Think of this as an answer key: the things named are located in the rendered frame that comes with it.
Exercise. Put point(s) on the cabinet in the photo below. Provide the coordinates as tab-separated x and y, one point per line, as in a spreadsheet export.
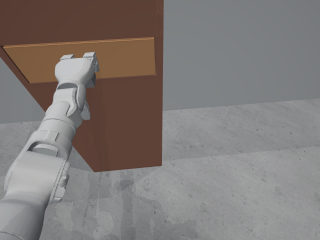
126	113

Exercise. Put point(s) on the left robot upper arm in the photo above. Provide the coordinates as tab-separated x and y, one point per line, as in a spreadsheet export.
38	180

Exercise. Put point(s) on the drawer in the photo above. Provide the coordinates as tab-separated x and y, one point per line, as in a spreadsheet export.
116	57

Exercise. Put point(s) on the robot left hand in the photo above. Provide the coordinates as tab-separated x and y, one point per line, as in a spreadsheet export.
78	69

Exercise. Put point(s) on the robot left forearm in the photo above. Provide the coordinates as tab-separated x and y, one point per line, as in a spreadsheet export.
59	126

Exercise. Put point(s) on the handle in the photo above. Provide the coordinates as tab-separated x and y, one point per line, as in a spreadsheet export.
92	82

